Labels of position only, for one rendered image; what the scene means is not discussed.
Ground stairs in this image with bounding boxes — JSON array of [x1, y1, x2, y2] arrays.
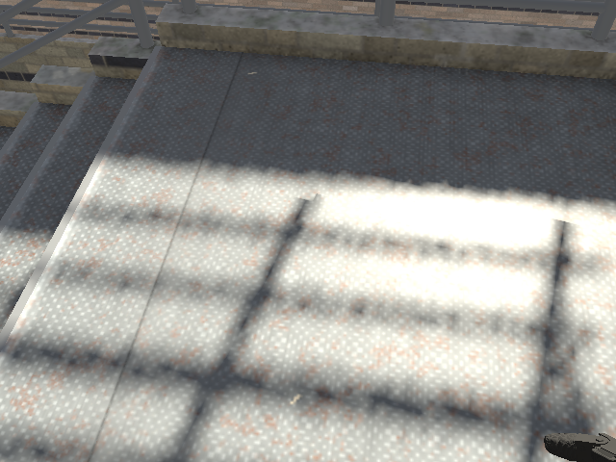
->
[[0, 76, 137, 333]]

